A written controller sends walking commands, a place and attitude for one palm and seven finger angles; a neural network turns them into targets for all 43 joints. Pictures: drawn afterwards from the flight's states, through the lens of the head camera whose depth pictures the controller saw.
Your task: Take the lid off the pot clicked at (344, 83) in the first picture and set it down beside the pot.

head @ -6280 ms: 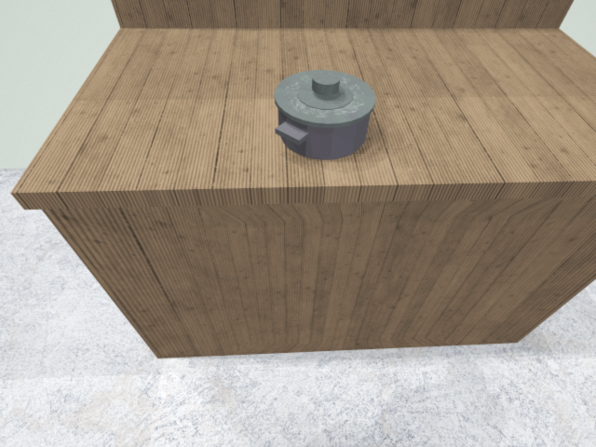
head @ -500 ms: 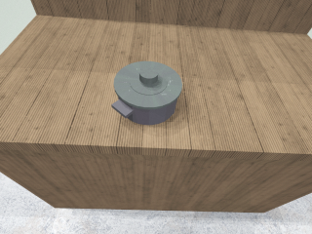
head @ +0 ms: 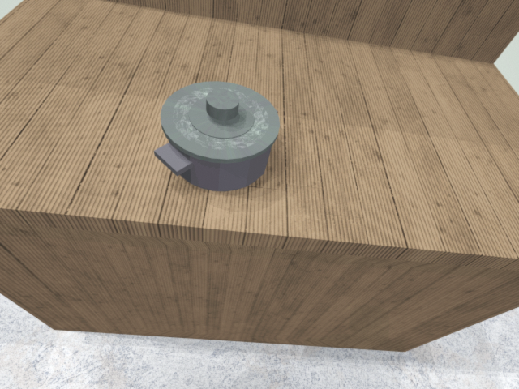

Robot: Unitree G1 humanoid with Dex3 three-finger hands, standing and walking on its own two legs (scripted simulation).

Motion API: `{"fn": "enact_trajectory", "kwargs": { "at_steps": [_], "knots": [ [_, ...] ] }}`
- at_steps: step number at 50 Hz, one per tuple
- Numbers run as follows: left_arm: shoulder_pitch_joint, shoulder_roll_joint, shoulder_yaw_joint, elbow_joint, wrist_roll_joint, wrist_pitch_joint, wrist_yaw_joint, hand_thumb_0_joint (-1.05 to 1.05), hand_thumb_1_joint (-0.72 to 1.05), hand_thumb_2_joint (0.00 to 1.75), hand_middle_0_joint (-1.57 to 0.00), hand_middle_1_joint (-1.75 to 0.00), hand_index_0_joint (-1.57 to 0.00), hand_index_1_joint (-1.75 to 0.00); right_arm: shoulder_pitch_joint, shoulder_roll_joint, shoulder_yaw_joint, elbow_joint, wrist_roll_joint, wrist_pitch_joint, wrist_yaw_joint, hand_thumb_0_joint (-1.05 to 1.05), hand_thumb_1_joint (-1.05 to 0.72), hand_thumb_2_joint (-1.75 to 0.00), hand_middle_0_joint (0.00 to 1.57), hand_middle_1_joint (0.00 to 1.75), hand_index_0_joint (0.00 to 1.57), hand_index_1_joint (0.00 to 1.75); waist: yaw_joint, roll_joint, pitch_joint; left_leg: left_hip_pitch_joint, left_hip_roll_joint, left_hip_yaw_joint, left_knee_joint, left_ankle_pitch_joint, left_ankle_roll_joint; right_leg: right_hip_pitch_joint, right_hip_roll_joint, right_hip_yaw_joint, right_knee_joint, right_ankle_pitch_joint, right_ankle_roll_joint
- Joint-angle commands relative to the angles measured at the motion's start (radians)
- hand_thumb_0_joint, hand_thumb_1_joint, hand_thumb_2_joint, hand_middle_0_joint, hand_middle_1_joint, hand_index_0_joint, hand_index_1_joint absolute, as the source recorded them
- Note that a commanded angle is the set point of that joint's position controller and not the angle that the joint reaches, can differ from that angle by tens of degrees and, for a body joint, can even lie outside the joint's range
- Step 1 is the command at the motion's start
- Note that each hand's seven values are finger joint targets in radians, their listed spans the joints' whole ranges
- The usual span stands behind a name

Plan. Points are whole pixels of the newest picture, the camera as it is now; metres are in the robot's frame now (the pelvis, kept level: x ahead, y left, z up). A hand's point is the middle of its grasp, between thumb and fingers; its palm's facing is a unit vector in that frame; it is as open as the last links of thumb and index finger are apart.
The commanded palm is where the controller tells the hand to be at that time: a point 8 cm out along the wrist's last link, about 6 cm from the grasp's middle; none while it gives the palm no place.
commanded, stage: shuffle to correct the standing spot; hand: left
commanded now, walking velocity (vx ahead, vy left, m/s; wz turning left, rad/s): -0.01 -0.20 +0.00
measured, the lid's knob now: (222, 104) +0.47 +0.11 +0.17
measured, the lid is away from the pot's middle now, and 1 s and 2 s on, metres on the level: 0.00 0.00 0.00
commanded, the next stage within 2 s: come to a stop and stand still in 0.22 s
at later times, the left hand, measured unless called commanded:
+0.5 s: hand out of the picture +0.08 +0.12 -0.16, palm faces -0.02 -0.98 -0.20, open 7.4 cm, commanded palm none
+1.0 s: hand out of the picture +0.07 +0.12 -0.15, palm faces +0.02 -0.96 -0.27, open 7.3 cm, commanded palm none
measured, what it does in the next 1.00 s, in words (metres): steps on the spot: right foot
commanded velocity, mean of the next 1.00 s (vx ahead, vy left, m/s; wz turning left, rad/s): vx -0.02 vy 0.00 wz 0.00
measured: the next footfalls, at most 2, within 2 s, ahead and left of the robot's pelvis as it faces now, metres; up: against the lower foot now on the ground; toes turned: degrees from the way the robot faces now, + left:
right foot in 0.46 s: +0.01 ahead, -0.20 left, +0.00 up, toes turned -3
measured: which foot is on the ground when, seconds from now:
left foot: down 0.00-1.00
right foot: down 0.00-0.00, up 0.02-0.44, down 0.46-1.00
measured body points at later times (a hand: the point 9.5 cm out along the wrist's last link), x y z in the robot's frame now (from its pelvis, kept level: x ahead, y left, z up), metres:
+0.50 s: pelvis +0.00 -0.06 +0.01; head +0.06 -0.05 +0.45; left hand +0.08 +0.18 -0.15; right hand +0.01 -0.31 -0.14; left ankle -0.02 +0.06 -0.72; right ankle -0.03 -0.22 -0.73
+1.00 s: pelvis +0.00 -0.07 +0.01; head +0.03 -0.08 +0.46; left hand +0.07 +0.17 -0.13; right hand +0.07 -0.30 -0.14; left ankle +0.00 +0.03 -0.72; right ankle -0.03 -0.19 -0.72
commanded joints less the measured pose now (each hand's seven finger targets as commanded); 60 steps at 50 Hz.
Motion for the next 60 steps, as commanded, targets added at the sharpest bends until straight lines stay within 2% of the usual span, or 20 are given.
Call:
{"fn": "enact_trajectory", "kwargs": {
  "at_steps": [1,7,15,18,20,22,23,24,26,28,30,35,38,42,45,46,48,50,53,60],
  "knots": [
    [0.017,0.106,0.021,-0.089,-0.019,-0.015,0.007,0.00,0.90,0.90,-0.20,-0.30,-0.20,-0.30,0.267,-0.211,-0.029,-0.011,-0.014,-0.009,-0.017,0.00,-0.90,-0.90,0.20,0.30,0.20,0.30,-0.090,0.262,-0.087,0.262,0.485,-0.525,-0.269,0.847,0.273,-0.295,-0.067,0.187,0.593,-0.253,0.091],
    [-0.035,0.093,0.034,-0.090,0.003,0.016,-0.022,0.00,0.90,0.90,-0.20,-0.30,-0.20,-0.30,0.021,-0.187,-0.015,-0.098,-0.032,-0.038,-0.009,0.00,-0.90,-0.90,0.20,0.30,0.20,0.30,0.038,0.124,0.027,-0.009,0.269,-0.263,-0.348,0.449,0.142,-0.327,-0.104,0.209,0.755,-0.021,0.121],
    [-0.180,0.087,0.009,-0.131,-0.004,0.006,-0.040,0.00,0.90,0.90,-0.20,-0.30,-0.20,-0.30,0.153,-0.252,-0.051,-0.080,-0.036,-0.014,0.017,0.00,-0.90,-0.90,0.20,0.30,0.20,0.30,-0.068,0.321,-0.074,0.215,0.234,-0.226,-0.332,0.378,0.106,-0.291,-0.133,0.072,0.273,-0.116,0.146],
    [-0.152,0.090,0.003,-0.114,-0.016,-0.016,-0.040,0.00,0.90,0.90,-0.20,-0.30,-0.20,-0.30,0.124,-0.256,-0.051,-0.088,-0.032,-0.014,0.019,0.00,-0.90,-0.90,0.20,0.30,0.20,0.30,-0.051,0.328,-0.115,0.170,0.230,-0.229,-0.280,0.372,0.079,-0.133,-0.122,0.067,0.050,-0.079,0.118],
    [-0.045,0.110,0.007,-0.055,-0.019,-0.040,-0.029,0.00,0.90,0.90,-0.20,-0.30,-0.20,-0.30,0.108,-0.229,-0.044,-0.083,-0.019,-0.016,0.025,0.00,-0.90,-0.90,0.20,0.30,0.20,0.30,0.001,0.210,-0.177,0.107,0.147,-0.142,-0.144,0.309,0.009,0.087,-0.110,0.055,-0.194,0.145,0.114],
    [0.005,0.208,0.012,-0.021,-0.014,-0.060,0.001,0.00,0.90,0.90,-0.20,-0.30,-0.20,-0.30,0.118,-0.115,-0.015,-0.090,-0.001,-0.013,0.030,0.00,-0.90,-0.90,0.20,0.30,0.20,0.30,0.011,-0.146,-0.162,-0.138,0.017,-0.021,0.006,-0.128,-0.057,0.253,-0.329,0.280,-0.262,0.380,0.090],
    [-0.004,0.232,0.005,-0.026,-0.010,-0.060,0.004,0.00,0.90,0.90,-0.20,-0.30,-0.20,-0.30,0.113,-0.113,-0.010,-0.094,-0.004,0.000,0.028,0.00,-0.90,-0.90,0.20,0.30,0.20,0.30,0.013,-0.182,-0.118,-0.170,-0.011,-0.035,0.080,-0.229,-0.068,0.193,-0.418,0.399,-0.291,0.408,0.033],
    [-0.023,0.225,-0.005,-0.034,-0.004,-0.061,0.003,0.00,0.90,0.90,-0.20,-0.30,-0.20,-0.30,0.104,-0.107,-0.008,-0.094,-0.006,-0.003,0.034,0.00,-0.90,-0.90,0.20,0.30,0.20,0.30,-0.002,-0.088,-0.068,-0.132,-0.005,-0.060,0.112,-0.195,-0.060,0.112,-0.427,0.381,-0.277,0.430,-0.020],
    [-0.091,0.208,0.003,-0.031,-0.007,-0.068,0.008,0.00,0.90,0.90,-0.20,-0.30,-0.20,-0.30,0.131,-0.111,-0.011,-0.061,-0.001,0.005,0.032,0.00,-0.90,-0.90,0.20,0.30,0.20,0.30,-0.024,-0.232,-0.039,-0.101,0.004,-0.062,0.076,-0.134,-0.067,0.085,-0.369,0.353,-0.244,0.513,-0.035],
    [-0.099,0.184,-0.002,-0.029,-0.008,-0.069,0.018,0.00,0.90,0.90,-0.20,-0.30,-0.20,-0.30,0.136,-0.124,-0.008,-0.043,0.009,-0.007,0.032,0.00,-0.90,-0.90,0.20,0.30,0.20,0.30,-0.035,-0.207,-0.009,-0.056,0.008,-0.071,-0.058,-0.020,-0.063,0.105,-0.348,0.273,-0.151,0.768,-0.019],
    [-0.095,0.172,0.004,-0.047,-0.017,-0.064,0.023,0.00,0.90,0.90,-0.20,-0.30,-0.20,-0.30,0.151,-0.142,-0.010,-0.037,0.015,-0.019,0.028,0.00,-0.90,-0.90,0.20,0.30,0.20,0.30,-0.032,-0.040,-0.069,0.090,0.042,-0.082,-0.175,0.418,-0.044,0.082,-0.288,0.196,-0.044,0.854,0.045],
    [-0.075,0.161,0.013,-0.067,-0.019,-0.038,0.029,0.00,0.90,0.90,-0.20,-0.30,-0.20,-0.30,0.139,-0.172,-0.014,-0.071,0.005,-0.013,0.007,0.00,-0.90,-0.90,0.20,0.30,0.20,0.30,-0.008,0.197,-0.085,0.192,0.125,-0.150,-0.129,0.911,0.024,-0.007,-0.217,0.142,0.002,0.474,0.085],
    [-0.083,0.130,0.010,-0.074,-0.022,-0.022,0.027,0.00,0.90,0.90,-0.20,-0.30,-0.20,-0.30,0.130,-0.188,-0.017,-0.091,0.000,-0.011,0.009,0.00,-0.90,-0.90,0.20,0.30,0.20,0.30,-0.006,0.246,-0.107,0.254,0.189,-0.210,-0.186,1.054,0.096,-0.059,-0.157,0.091,0.068,-0.018,0.104],
    [-0.057,0.101,0.004,-0.068,-0.016,-0.014,0.026,0.00,0.90,0.90,-0.20,-0.30,-0.20,-0.30,0.072,-0.177,-0.012,-0.116,-0.006,-0.014,0.014,0.00,-0.90,-0.90,0.20,0.30,0.20,0.30,0.020,0.189,-0.125,0.165,0.183,-0.210,-0.217,0.797,0.113,0.011,-0.163,0.103,0.046,-0.037,0.100],
    [-0.028,0.139,0.003,-0.054,-0.008,-0.039,0.029,0.00,0.90,0.90,-0.20,-0.30,-0.20,-0.30,0.054,-0.137,-0.007,-0.124,0.007,-0.007,0.020,0.00,-0.90,-0.90,0.20,0.30,0.20,0.30,0.014,0.036,-0.112,0.096,0.073,-0.148,-0.123,0.420,0.006,0.064,-0.259,0.229,-0.152,0.421,0.073],
    [-0.077,0.214,-0.004,-0.059,-0.026,-0.062,0.038,0.00,0.90,0.90,-0.20,-0.30,-0.20,-0.30,0.121,-0.181,0.004,-0.113,-0.029,-0.030,0.028,0.00,-0.90,-0.90,0.20,0.30,0.20,0.30,-0.017,0.245,-0.151,0.207,0.020,-0.190,-0.212,0.580,0.010,0.065,-0.184,0.187,0.012,0.380,0.046],
    [-0.068,0.134,0.004,-0.124,-0.020,-0.040,0.035,0.00,0.90,0.90,-0.20,-0.30,-0.20,-0.30,0.040,-0.229,-0.034,-0.180,-0.022,-0.022,0.028,0.00,-0.90,-0.90,0.20,0.30,0.20,0.30,-0.004,0.143,-0.180,0.214,0.147,-0.242,-0.170,0.636,0.046,-0.069,-0.142,0.110,0.031,0.093,0.065],
    [-0.034,0.141,-0.003,-0.110,-0.018,-0.053,0.032,0.00,0.90,0.90,-0.20,-0.30,-0.20,-0.30,-0.010,-0.215,-0.025,-0.189,-0.011,-0.009,0.036,0.00,-0.90,-0.90,0.20,0.30,0.20,0.30,0.020,0.076,-0.086,0.113,0.102,-0.199,-0.141,0.486,0.029,-0.057,-0.173,0.168,-0.076,0.181,0.056],
    [-0.072,0.186,0.002,-0.119,-0.016,-0.061,0.032,0.00,0.90,0.90,-0.20,-0.30,-0.20,-0.30,0.004,-0.182,-0.017,-0.189,-0.013,0.012,0.043,0.00,-0.90,-0.90,0.20,0.30,0.20,0.30,-0.022,-0.055,-0.005,0.028,0.016,-0.119,-0.075,0.163,-0.022,-0.083,-0.284,0.313,-0.171,0.195,0.004],
    [-0.099,0.197,0.001,-0.137,-0.009,-0.062,0.028,0.00,0.90,0.90,-0.20,-0.30,-0.20,-0.30,0.036,-0.174,-0.010,-0.147,-0.014,0.010,0.052,0.00,-0.90,-0.90,0.20,0.30,0.20,0.30,-0.040,-0.016,0.013,0.039,0.015,-0.102,-0.086,0.108,-0.030,-0.141,-0.278,0.309,-0.218,0.005,-0.005]
  ]
}}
